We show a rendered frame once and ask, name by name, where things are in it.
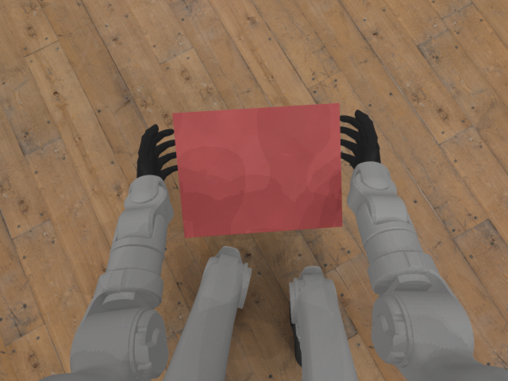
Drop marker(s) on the robot right thigh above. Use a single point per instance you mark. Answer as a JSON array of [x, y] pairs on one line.
[[326, 354]]

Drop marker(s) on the left robot hand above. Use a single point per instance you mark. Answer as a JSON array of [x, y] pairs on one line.
[[148, 162]]

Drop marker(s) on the robot left forearm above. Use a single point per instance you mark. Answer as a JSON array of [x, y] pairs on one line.
[[132, 278]]

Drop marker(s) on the carton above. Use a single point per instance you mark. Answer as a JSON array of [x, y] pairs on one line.
[[259, 170]]

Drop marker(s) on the robot right upper arm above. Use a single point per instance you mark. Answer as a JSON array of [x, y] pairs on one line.
[[427, 336]]

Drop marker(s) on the left robot shin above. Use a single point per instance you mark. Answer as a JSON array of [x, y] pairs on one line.
[[227, 251]]

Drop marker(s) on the robot right forearm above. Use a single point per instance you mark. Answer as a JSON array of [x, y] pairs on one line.
[[396, 259]]

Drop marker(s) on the robot left upper arm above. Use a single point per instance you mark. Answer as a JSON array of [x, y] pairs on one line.
[[120, 345]]

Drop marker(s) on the right robot hand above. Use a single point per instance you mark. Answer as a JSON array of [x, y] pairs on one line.
[[366, 147]]

